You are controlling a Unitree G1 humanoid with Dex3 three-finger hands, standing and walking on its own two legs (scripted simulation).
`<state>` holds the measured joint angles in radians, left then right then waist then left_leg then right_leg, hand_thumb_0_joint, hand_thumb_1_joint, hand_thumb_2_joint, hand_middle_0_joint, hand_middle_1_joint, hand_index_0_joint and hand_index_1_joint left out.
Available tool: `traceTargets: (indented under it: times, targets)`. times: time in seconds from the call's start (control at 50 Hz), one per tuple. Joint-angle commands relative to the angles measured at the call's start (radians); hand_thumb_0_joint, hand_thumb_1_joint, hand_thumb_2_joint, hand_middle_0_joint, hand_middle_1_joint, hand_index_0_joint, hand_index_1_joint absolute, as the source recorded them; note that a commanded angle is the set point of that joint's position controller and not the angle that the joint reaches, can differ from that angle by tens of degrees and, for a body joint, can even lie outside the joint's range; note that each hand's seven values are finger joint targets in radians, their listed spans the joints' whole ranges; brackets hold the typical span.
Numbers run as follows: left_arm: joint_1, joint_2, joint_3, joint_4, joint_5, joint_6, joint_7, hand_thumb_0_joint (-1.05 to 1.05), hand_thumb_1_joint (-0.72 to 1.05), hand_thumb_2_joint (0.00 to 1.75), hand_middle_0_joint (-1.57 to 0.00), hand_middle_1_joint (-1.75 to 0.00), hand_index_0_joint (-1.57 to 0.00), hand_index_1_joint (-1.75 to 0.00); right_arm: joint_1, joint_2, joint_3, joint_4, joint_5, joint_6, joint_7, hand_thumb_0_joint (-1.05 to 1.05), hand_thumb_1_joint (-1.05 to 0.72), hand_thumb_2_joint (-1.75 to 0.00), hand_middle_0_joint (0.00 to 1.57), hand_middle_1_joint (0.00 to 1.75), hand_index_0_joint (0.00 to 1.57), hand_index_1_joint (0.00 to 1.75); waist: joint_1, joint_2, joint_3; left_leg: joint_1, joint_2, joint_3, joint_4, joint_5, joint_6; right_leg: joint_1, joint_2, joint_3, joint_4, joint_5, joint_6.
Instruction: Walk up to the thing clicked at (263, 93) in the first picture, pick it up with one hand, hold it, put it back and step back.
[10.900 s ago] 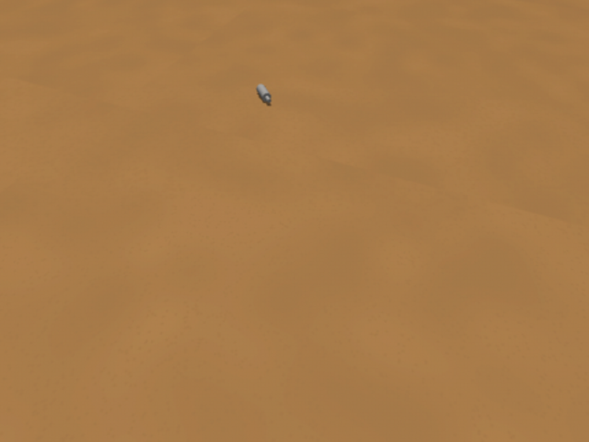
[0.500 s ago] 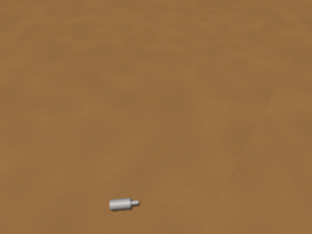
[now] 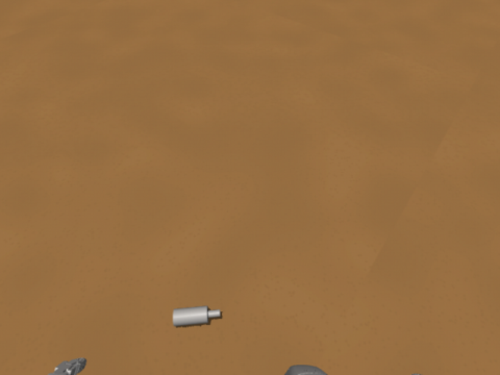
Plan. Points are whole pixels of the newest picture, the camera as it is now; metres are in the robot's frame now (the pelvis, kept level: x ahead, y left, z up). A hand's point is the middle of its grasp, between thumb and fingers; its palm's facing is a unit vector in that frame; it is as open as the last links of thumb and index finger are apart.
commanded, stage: walk up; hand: left
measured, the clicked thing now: (197, 315) +0.39 +0.18 -0.73
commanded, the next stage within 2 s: stand in 1.56 s
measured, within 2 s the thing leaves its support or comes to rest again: neither
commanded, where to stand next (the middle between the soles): +0.03 +0.00 m, yaw +1 degrees
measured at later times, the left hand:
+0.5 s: hand out of the picture +0.09 +0.27 -0.15, palm faces +0.05 -0.95 -0.32, open 7.4 cm
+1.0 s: hand out of the picture +0.13 +0.27 -0.13, palm faces +0.05 -0.94 -0.33, open 7.4 cm
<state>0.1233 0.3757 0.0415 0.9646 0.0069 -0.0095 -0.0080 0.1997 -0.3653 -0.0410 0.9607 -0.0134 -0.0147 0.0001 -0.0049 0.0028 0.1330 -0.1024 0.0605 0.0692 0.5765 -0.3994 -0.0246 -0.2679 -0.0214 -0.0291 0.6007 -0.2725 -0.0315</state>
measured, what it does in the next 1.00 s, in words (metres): steps on the spot: left foot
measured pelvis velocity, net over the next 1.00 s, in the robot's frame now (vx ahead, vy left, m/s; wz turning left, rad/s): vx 0.05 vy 0.01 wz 0.03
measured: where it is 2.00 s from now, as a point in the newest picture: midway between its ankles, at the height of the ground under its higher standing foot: outside the picture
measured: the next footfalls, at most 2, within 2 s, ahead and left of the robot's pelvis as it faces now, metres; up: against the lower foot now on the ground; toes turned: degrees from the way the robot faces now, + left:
left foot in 0.28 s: +0.08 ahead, +0.14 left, +0.00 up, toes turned +0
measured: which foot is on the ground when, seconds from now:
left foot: down 0.00-0.02, up 0.04-0.26, down 0.28-1.00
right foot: down 0.00-1.00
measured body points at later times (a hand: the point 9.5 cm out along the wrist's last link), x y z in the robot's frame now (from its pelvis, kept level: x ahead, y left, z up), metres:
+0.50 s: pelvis +0.04 +0.01 +0.01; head +0.05 +0.02 +0.46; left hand +0.09 +0.32 -0.12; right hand +0.12 -0.28 -0.11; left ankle +0.04 +0.14 -0.73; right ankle +0.04 -0.12 -0.73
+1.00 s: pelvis +0.05 +0.01 +0.02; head +0.06 +0.01 +0.47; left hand +0.13 +0.32 -0.11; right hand +0.16 -0.28 -0.11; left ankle +0.04 +0.14 -0.73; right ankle +0.04 -0.12 -0.73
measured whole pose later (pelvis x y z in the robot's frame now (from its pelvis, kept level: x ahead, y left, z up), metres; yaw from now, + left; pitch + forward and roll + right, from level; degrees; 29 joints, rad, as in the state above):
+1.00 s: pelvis +0.05 +0.01 +0.02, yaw +2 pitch -2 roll +0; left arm 0.07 0.34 0.02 1.14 0.00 -0.01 -0.01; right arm 0.07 -0.35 0.00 1.12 0.00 -0.01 0.00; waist 0.01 0.00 0.05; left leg -0.10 0.02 -0.01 0.32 -0.18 -0.02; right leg -0.07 -0.03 -0.04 0.30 -0.19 0.02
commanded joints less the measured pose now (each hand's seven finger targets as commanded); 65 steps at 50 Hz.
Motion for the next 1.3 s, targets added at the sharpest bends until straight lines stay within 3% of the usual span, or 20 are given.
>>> traceTargets:
  times: [0.0, 0.02, 0.04, 0.08, 0.12, 0.18, 0.2, 0.22, 0.24, 0.26, 0.28, 0.3, 0.32, 0.36, 0.38, 0.4, 0.5, 0.56, 0.8, 1.28]
  targets:
    - [0.163, 0.329, 0.080, -0.037, 0.016, -0.038, 0.021, 0.00, 0.90, 0.90, -0.20, -0.30, -0.20, -0.30, -0.017, -0.143, -0.030, -0.113, 0.029, 0.013, -0.012, 0.00, -0.90, -0.90, 0.20, 0.30, 0.20, 0.30, 0.084, -0.185, -0.236, -0.249, -0.087, -0.059, 0.368, -0.185, 0.054, 0.252, -0.352, 0.482, -0.366, 0.119, -0.192]
    - [0.112, 0.338, 0.082, -0.045, 0.022, -0.041, 0.016, 0.00, 0.90, 0.90, -0.20, -0.30, -0.20, -0.30, -0.002, -0.192, -0.052, -0.081, 0.011, 0.026, -0.014, 0.00, -0.90, -0.90, 0.20, 0.30, 0.20, 0.30, 0.061, -0.126, -0.167, -0.228, -0.060, -0.151, 0.469, -0.265, 0.057, 0.147, -0.375, 0.528, -0.354, -0.039, -0.254]
    - [0.066, 0.304, 0.079, -0.063, 0.022, -0.040, 0.015, 0.00, 0.90, 0.90, -0.20, -0.30, -0.20, -0.30, 0.003, -0.203, -0.051, -0.072, 0.011, 0.023, -0.012, 0.00, -0.90, -0.90, 0.20, 0.30, 0.20, 0.30, 0.048, -0.119, -0.094, -0.305, -0.052, -0.186, 0.497, -0.234, 0.064, 0.141, -0.344, 0.460, -0.347, -0.033, -0.258]
    - [0.022, 0.252, 0.064, -0.086, 0.014, -0.041, 0.020, 0.00, 0.90, 0.90, -0.20, -0.30, -0.20, -0.30, 0.040, -0.203, -0.050, -0.056, 0.010, 0.015, -0.007, 0.00, -0.90, -0.90, 0.20, 0.30, 0.20, 0.30, 0.018, -0.117, -0.019, -0.337, -0.013, -0.199, 0.442, -0.124, 0.051, 0.080, -0.268, 0.318, -0.357, -0.020, -0.200]
    - [0.025, 0.227, 0.055, -0.089, 0.019, -0.047, 0.016, 0.00, 0.90, 0.90, -0.20, -0.30, -0.20, -0.30, 0.061, -0.184, -0.044, -0.039, 0.005, 0.007, 0.004, 0.00, -0.90, -0.90, 0.20, 0.30, 0.20, 0.30, 0.013, -0.117, -0.054, -0.280, -0.017, -0.162, 0.283, -0.098, 0.033, 0.101, -0.218, 0.203, -0.318, 0.158, -0.172]
    - [0.024, 0.241, 0.060, -0.097, 0.023, -0.041, 0.013, 0.00, 0.90, 0.90, -0.20, -0.30, -0.20, -0.30, 0.049, -0.172, -0.043, -0.029, -0.007, 0.002, 0.005, 0.00, -0.90, -0.90, 0.20, 0.30, 0.20, 0.30, 0.019, -0.150, -0.115, -0.169, -0.015, -0.098, 0.078, -0.065, 0.021, 0.079, -0.230, 0.164, -0.271, 0.205, -0.171]
    - [0.010, 0.239, 0.058, -0.096, 0.019, -0.035, 0.012, 0.00, 0.90, 0.90, -0.20, -0.30, -0.20, -0.30, 0.058, -0.170, -0.043, -0.019, -0.006, -0.002, 0.002, 0.00, -0.90, -0.90, 0.20, 0.30, 0.20, 0.30, 0.005, -0.141, -0.141, -0.120, -0.028, -0.081, -0.006, -0.011, 0.022, 0.069, -0.222, 0.146, -0.226, 0.217, -0.159]
    - [-0.029, 0.235, 0.053, -0.100, 0.010, -0.026, 0.010, 0.00, 0.90, 0.90, -0.20, -0.30, -0.20, -0.30, 0.104, -0.165, -0.045, 0.003, -0.008, -0.006, -0.001, 0.00, -0.90, -0.90, 0.20, 0.30, 0.20, 0.30, -0.025, -0.125, -0.170, -0.040, -0.038, -0.060, -0.111, 0.115, 0.023, 0.040, -0.211, 0.124, -0.173, 0.200, -0.133]
    - [-0.035, 0.203, 0.042, -0.099, 0.000, -0.018, 0.010, 0.00, 0.90, 0.90, -0.20, -0.30, -0.20, -0.30, 0.106, -0.177, -0.049, 0.014, -0.013, -0.010, -0.006, 0.00, -0.90, -0.90, 0.20, 0.30, 0.20, 0.30, -0.033, -0.077, -0.175, 0.029, -0.035, -0.086, -0.189, 0.240, 0.029, -0.017, -0.185, 0.106, -0.139, 0.169, -0.092]
    - [-0.021, 0.157, 0.027, -0.102, -0.010, -0.011, 0.008, 0.00, 0.90, 0.90, -0.20, -0.30, -0.20, -0.30, 0.077, -0.224, -0.058, -0.002, -0.023, -0.017, -0.011, 0.00, -0.90, -0.90, 0.20, 0.30, 0.20, 0.30, -0.019, 0.014, -0.179, 0.049, 0.077, -0.240, -0.268, 0.273, 0.063, -0.064, -0.128, 0.073, -0.079, 0.121, -0.035]
    - [-0.006, 0.131, 0.021, -0.077, -0.022, -0.002, 0.006, 0.00, 0.90, 0.90, -0.20, -0.30, -0.20, -0.30, -0.025, -0.272, -0.055, -0.032, -0.016, -0.028, -0.012, 0.00, -0.90, -0.90, 0.20, 0.30, 0.20, 0.30, 0.027, 0.115, -0.136, -0.109, 0.205, -0.434, -0.324, 0.188, 0.130, -0.017, -0.022, 0.026, -0.054, -0.069, 0.020]
    - [0.019, 0.184, 0.037, -0.033, -0.016, 0.007, 0.008, 0.00, 0.90, 0.90, -0.20, -0.30, -0.20, -0.30, -0.088, -0.289, -0.051, -0.037, -0.003, -0.027, -0.007, 0.00, -0.90, -0.90, 0.20, 0.30, 0.20, 0.30, 0.040, 0.103, -0.107, -0.262, 0.215, -0.398, -0.298, 0.084, 0.187, 0.143, -0.026, 0.044, -0.032, -0.177, 0.010]
    - [0.028, 0.177, 0.031, -0.020, -0.012, 0.000, 0.006, 0.00, 0.90, 0.90, -0.20, -0.30, -0.20, -0.30, -0.110, -0.255, -0.035, -0.029, -0.005, -0.023, -0.004, 0.00, -0.90, -0.90, 0.20, 0.30, 0.20, 0.30, 0.055, 0.076, -0.093, -0.272, 0.174, -0.329, -0.277, 0.092, 0.155, 0.164, -0.030, 0.045, -0.101, -0.157, 0.005]
    - [0.013, 0.187, 0.031, 0.004, -0.005, -0.012, 0.004, 0.00, 0.90, 0.90, -0.20, -0.30, -0.20, -0.30, -0.120, -0.215, -0.018, -0.014, 0.002, -0.021, -0.003, 0.00, -0.90, -0.90, 0.20, 0.30, 0.20, 0.30, 0.041, 0.100, -0.083, -0.221, 0.090, -0.244, -0.255, 0.143, 0.077, 0.158, -0.068, 0.077, -0.205, 0.023, -0.007]
    - [0.010, 0.194, 0.030, 0.023, -0.008, -0.016, 0.004, 0.00, 0.90, 0.90, -0.20, -0.30, -0.20, -0.30, -0.102, -0.211, -0.015, -0.004, 0.005, -0.022, -0.002, 0.00, -0.90, -0.90, 0.20, 0.30, 0.20, 0.30, 0.031, 0.123, -0.094, -0.197, 0.074, -0.235, -0.246, 0.176, 0.062, 0.163, -0.079, 0.089, -0.223, 0.079, -0.010]
    - [0.001, 0.196, 0.024, 0.033, -0.010, -0.019, 0.005, 0.00, 0.90, 0.90, -0.20, -0.30, -0.20, -0.30, -0.097, -0.205, -0.011, 0.010, 0.008, -0.021, -0.001, 0.00, -0.90, -0.90, 0.20, 0.30, 0.20, 0.30, 0.024, 0.117, -0.101, -0.169, 0.067, -0.231, -0.260, 0.147, 0.060, 0.146, -0.086, 0.093, -0.236, 0.071, -0.011]
    - [-0.034, 0.195, 0.016, 0.073, -0.009, -0.026, 0.008, 0.00, 0.90, 0.90, -0.20, -0.30, -0.20, -0.30, -0.104, -0.204, -0.006, 0.042, 0.019, -0.023, -0.006, 0.00, -0.90, -0.90, 0.20, 0.30, 0.20, 0.30, 0.013, 0.023, -0.179, -0.017, 0.065, -0.179, -0.206, 0.424, 0.059, 0.180, -0.108, 0.088, -0.274, 0.277, -0.001]
    - [-0.059, 0.191, 0.013, 0.086, -0.010, -0.027, 0.011, 0.00, 0.90, 0.90, -0.20, -0.30, -0.20, -0.30, -0.113, -0.201, -0.004, 0.055, 0.022, -0.019, -0.008, 0.00, -0.90, -0.90, 0.20, 0.30, 0.20, 0.30, 0.005, 0.002, -0.185, -0.006, 0.067, -0.167, -0.214, 0.471, 0.055, 0.198, -0.113, 0.081, -0.288, 0.335, 0.007]
    - [-0.084, 0.178, 0.011, 0.125, -0.006, -0.023, 0.014, 0.00, 0.90, 0.90, -0.20, -0.30, -0.20, -0.30, -0.184, -0.193, -0.005, 0.084, 0.015, -0.014, -0.007, 0.00, -0.90, -0.90, 0.20, 0.30, 0.20, 0.30, 0.013, 0.003, -0.181, 0.025, 0.069, -0.159, -0.271, 0.482, 0.044, 0.215, -0.115, 0.066, -0.324, 0.328, 0.023]
    - [-0.091, 0.179, 0.019, 0.122, 0.000, -0.014, 0.011, 0.00, 0.90, 0.90, -0.20, -0.30, -0.20, -0.30, -0.137, -0.197, -0.001, 0.116, 0.011, -0.016, -0.009, 0.00, -0.90, -0.90, 0.20, 0.30, 0.20, 0.30, 0.006, -0.001, -0.149, -0.026, 0.056, -0.165, -0.304, 0.362, 0.046, 0.215, -0.109, 0.074, -0.339, 0.222, 0.019]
